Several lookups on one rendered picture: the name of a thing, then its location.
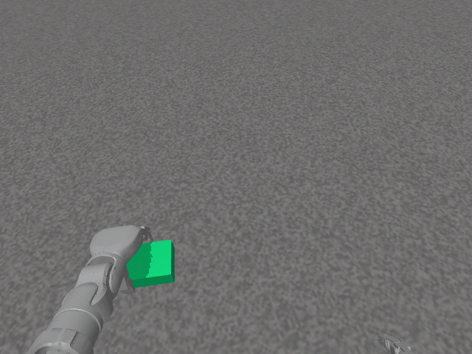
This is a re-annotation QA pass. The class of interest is right robot hand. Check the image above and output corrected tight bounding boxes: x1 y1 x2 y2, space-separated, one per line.
378 333 417 354

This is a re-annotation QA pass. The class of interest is left robot hand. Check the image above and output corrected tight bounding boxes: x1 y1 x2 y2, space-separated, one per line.
89 225 153 294

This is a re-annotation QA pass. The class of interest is left robot arm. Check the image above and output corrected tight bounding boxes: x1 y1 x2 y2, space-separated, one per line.
26 252 126 354

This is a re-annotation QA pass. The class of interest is small box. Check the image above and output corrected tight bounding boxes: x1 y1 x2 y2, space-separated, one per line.
126 240 175 288

